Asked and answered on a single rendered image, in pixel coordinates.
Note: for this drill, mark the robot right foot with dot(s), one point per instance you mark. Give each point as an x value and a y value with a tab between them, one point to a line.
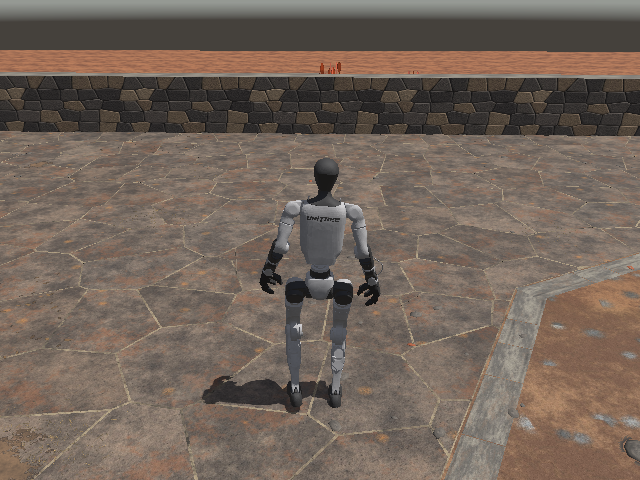
335	400

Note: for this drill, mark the robot left thigh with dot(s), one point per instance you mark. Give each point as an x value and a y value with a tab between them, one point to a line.
295	291

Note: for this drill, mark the left robot hand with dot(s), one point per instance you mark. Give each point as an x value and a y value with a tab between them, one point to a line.
269	279

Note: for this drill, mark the left robot forearm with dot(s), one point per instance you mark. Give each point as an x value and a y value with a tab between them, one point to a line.
272	261

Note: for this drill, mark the robot right upper arm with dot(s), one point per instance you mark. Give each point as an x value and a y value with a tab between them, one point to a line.
355	214

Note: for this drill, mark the robot left upper arm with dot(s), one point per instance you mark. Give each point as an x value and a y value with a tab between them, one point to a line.
292	209

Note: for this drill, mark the right robot forearm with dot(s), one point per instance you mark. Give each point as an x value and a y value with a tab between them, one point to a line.
369	268

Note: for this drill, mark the right robot hand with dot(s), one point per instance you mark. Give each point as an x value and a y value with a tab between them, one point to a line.
375	290

